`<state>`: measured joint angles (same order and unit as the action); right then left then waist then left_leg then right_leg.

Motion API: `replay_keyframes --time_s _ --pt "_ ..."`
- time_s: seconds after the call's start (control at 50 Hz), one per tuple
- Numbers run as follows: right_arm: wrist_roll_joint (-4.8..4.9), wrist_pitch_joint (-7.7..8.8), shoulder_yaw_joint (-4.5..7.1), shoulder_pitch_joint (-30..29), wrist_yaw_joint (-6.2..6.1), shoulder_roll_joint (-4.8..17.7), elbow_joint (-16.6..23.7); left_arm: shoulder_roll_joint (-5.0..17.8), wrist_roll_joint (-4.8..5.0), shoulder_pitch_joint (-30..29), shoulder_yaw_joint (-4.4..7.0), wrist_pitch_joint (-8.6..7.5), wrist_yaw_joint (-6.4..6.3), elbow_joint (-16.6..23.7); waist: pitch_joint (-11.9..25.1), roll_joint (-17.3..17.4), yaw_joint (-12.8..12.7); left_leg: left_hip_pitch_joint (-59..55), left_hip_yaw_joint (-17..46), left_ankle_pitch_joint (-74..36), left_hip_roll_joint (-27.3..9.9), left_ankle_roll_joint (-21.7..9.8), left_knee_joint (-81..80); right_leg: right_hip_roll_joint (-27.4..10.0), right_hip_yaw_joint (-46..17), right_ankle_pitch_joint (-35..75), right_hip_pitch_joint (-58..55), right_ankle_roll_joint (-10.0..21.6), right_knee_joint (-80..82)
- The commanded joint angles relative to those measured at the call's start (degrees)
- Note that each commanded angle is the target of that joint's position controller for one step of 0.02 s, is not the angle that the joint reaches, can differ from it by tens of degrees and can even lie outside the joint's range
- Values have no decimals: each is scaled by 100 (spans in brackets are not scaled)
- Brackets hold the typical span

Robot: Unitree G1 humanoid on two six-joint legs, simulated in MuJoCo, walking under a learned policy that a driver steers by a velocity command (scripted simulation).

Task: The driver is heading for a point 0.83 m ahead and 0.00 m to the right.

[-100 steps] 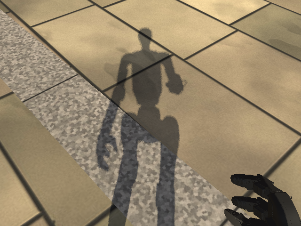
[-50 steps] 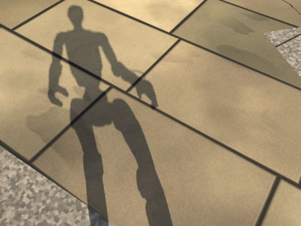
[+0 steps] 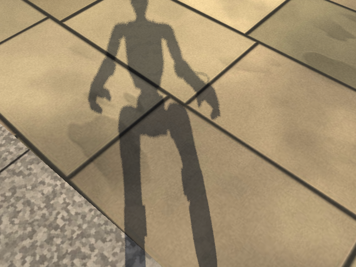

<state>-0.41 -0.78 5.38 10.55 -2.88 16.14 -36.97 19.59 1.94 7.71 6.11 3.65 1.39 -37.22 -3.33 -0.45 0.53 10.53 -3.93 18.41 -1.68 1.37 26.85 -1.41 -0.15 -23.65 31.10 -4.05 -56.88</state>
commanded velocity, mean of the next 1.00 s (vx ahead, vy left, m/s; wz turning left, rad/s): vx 0.05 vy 0.00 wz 0.07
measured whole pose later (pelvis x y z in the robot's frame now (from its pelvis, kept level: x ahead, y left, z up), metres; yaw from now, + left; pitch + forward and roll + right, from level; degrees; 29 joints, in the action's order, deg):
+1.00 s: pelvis +0.12 -0.06 +0.00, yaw +10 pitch +2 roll -1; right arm 2.1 -3.1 5.7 16.3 -2.9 20.2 -34.7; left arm 17.8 0.3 1.4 4.1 -2.4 1.0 -37.2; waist -2.4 -0.1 2.4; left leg 11.2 18.1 20.8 5.3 0.2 30.8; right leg 4.3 -6.8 -9.1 22.5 -3.3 -28.0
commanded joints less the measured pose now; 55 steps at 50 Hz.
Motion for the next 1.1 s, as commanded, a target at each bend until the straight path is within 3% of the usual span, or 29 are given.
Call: replay_keyframes --time_s 0.02,0.08,0.1,0.12,0.14,0.16,0.18,0.2,0.22,0.3,0.4,0.44,0.5,0.58,0.62,0.64,0.66,0.68,0.7,0.72,0.78,0.84,0.96,1.0,1.02,1.04,1.06,1.08,1.1 --pt "35 57 303 -303 23 1075 405 197 5 -384 -32 -34 122 679 560 940 121 -426 401 -3324 -1404 -1087 -418 -201 304 198 -220 47 825" --pt "208 136 323 -292 153 1105 326 438 -13 89 120 71 108 614 753 943 -111 -269 13 -3058 -1472 -808 276 136 716 833 -1201 307 2011" --pt "219 185 285 -137 199 936 251 603 -21 522 238 89 30 487 932 657 -282 106 -338 -2986 -1250 -524 1094 360 654 1201 -2052 519 2519" --pt "121 242 235 56 242 764 273 1148 -20 1025 431 63 -78 469 1013 -399 -489 1454 -602 -1423 -756 -2 2547 -109 -598 3282 -3346 1001 3021" --pt "-142 283 42 -234 239 288 773 1957 -203 930 516 -52 -118 705 1424 -2125 -231 3301 -92 2353 237 407 4235 -1805 -3631 4715 -3997 2400 3305" --pt "-87 280 107 -688 184 644 734 1526 -338 984 395 -240 -31 737 1853 -1074 -681 3330 983 2276 189 340 4877 -2035 -3771 3847 -3656 2723 3630" --pt "37 272 122 -853 144 747 759 1336 -296 779 308 -347 -47 672 1386 -757 -507 3332 1073 1769 122 187 4836 -1756 -3291 3050 -3219 2452 3733" --pt "5 261 147 -759 87 791 660 1121 -129 507 257 -362 -105 638 1009 -379 -311 3299 1086 1228 -3 121 4433 -1383 -2881 2317 -2860 2072 3792" --pt "-65 237 177 -706 23 856 600 954 -26 167 188 -311 -173 690 808 -349 -156 3149 1111 785 -68 123 4010 -1145 -2618 2013 -2517 1811 3815" --pt "-31 160 118 -185 93 669 240 712 -177 -145 41 -217 -356 776 1069 -474 45 2353 833 -86 144 327 3661 -806 -1900 2706 -2004 1663 3676" --pt "27 62 -108 -188 160 301 123 38 -349 -152 -296 -275 -316 489 1028 -649 -102 1352 716 -421 -274 390 2342 -702 -1362 2111 -1681 1560 3734" --pt "78 67 -119 -322 197 401 170 121 -428 -82 -307 -322 -231 350 694 -770 -267 973 621 -293 -275 295 1876 -787 -1371 1407 -1436 1632 3897" --pt "186 85 -27 -478 211 825 360 618 -361 -72 -158 -285 -227 255 220 -720 -366 1392 455 384 -130 130 1660 -1072 -1648 1513 -1727 1805 3803" --pt "214 124 -55 -35 294 684 332 598 -216 -109 -112 -182 -354 225 527 -500 -181 1462 331 511 -40 8 1282 -1392 -1598 3719 -2628 1841 3209" --pt "212 123 -50 248 342 651 273 544 -146 -209 -86 -134 -398 240 655 -445 8 995 280 -364 46 -166 390 -1221 -1189 3904 -2646 1541 2835" --pt "194 104 -12 483 315 781 220 520 -123 -97 -53 -155 -398 248 848 -216 12 522 629 -774 -3 -439 28 -931 -910 2273 -2313 1234 2581" --pt "239 115 136 979 262 1235 90 265 -245 -243 -95 -236 -356 451 971 851 -45 -174 1928 -431 -708 -997 -193 -217 -240 222 -1297 865 1488" --pt "268 186 239 1460 301 1491 -25 143 -245 -811 -131 -393 -256 708 584 1610 293 -921 3996 1566 -1504 -1919 -1058 766 195 -953 588 504 725" --pt "97 284 188 1633 306 1323 38 251 -155 -1289 -92 -553 -195 838 204 1395 593 -1212 4836 1951 -1827 -2160 -1616 645 -452 -1338 1529 518 -33" --pt "21 357 154 1314 243 1209 109 292 -62 -1268 -56 -669 -139 809 37 1135 378 -1273 4481 1131 -1696 -1954 -1464 430 -716 -937 1715 554 -246" --pt "190 264 160 626 85 1193 373 283 -271 -1129 -41 -771 -85 636 406 598 58 -1337 3114 -2173 -1001 -1479 -853 341 -649 -112 1239 300 298" --pt "200 13 219 480 -16 1277 486 11 -220 -989 -133 -698 -49 473 695 649 13 -796 2605 -3211 -549 -1274 -538 663 -372 420 266 20 1110" --pt "251 -169 261 140 -15 1290 724 385 -136 -604 -4 -661 -40 337 769 1115 -134 63 3244 -2461 -283 -822 -130 796 -510 1300 -1306 -15 2775" --pt "245 -125 163 55 -11 992 809 631 -185 -151 117 -689 -125 216 971 913 -303 519 3107 -1466 81 -461 563 227 -674 2273 -2485 245 3617" --pt "72 -123 19 599 28 472 755 953 -265 46 156 -653 -189 290 1552 -426 -74 1174 2317 1046 707 -195 1993 -1174 -2052 2880 -3560 794 3612" --pt "132 -99 42 1055 47 619 924 1022 -449 -9 122 -598 -169 222 1348 -1665 329 2350 1758 2413 953 17 3038 -2169 -3853 2969 -3545 1654 3944" --pt "133 -84 165 1143 60 1095 762 766 -373 -239 87 -599 -179 322 1015 -1343 337 2611 1557 1986 362 222 3856 -2240 -3732 2587 -3217 1852 3998" --pt "173 -115 255 816 65 1370 645 429 -334 -403 3 -590 -225 380 725 -849 184 2637 1399 1475 155 330 4153 -1836 -2741 2393 -2862 1684 3895" --pt "184 -167 289 695 54 1385 583 351 -324 -530 -23 -545 -277 408 648 -526 171 2541 1276 1106 42 394 4261 -1480 -2035 2140 -2594 1513 3902"
Velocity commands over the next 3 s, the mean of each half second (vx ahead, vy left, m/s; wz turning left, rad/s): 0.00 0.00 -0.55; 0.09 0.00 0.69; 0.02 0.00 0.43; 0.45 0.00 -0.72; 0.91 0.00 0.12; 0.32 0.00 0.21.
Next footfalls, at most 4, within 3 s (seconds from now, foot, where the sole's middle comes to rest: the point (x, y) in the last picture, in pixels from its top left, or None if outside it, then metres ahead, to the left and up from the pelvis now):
0.12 right None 0.06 -0.14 -0.77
0.64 left None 0.08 0.07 -0.77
1.02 right None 0.25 -0.15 -0.77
1.42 left None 0.15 0.09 -0.77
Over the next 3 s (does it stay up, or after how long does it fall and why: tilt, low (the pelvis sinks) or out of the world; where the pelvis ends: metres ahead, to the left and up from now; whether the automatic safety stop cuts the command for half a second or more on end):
stays up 0.98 -0.23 -0.01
